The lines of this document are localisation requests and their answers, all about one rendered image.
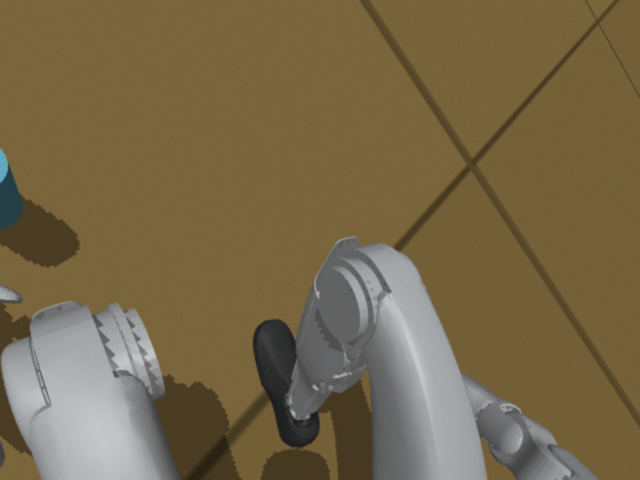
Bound left robot hand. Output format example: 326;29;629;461
0;285;22;303

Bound right robot arm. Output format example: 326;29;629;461
476;400;599;480

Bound right robot hand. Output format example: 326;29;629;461
461;372;501;423

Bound can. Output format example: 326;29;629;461
0;148;23;230

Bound right robot foot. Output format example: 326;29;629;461
253;319;320;447

